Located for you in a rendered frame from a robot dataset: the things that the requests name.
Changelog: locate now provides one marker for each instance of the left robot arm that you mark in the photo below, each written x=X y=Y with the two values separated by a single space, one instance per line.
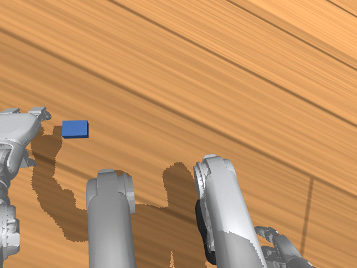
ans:
x=11 y=156

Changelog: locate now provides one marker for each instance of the right robot arm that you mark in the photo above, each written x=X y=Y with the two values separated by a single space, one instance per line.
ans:
x=299 y=263

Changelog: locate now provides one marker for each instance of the right robot foot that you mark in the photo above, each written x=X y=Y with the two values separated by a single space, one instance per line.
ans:
x=210 y=255

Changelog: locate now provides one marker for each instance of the right robot hand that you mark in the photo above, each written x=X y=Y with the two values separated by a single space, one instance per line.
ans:
x=283 y=250

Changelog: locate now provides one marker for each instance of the small box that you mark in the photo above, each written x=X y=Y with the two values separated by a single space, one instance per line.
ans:
x=75 y=129

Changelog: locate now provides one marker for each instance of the left robot hand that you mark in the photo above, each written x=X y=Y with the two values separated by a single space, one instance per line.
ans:
x=22 y=128

